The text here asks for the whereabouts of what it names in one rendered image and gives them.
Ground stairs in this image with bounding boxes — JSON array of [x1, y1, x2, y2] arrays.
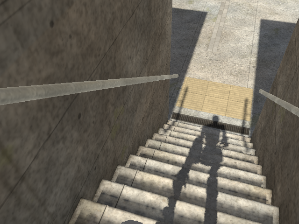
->
[[68, 120, 279, 224]]

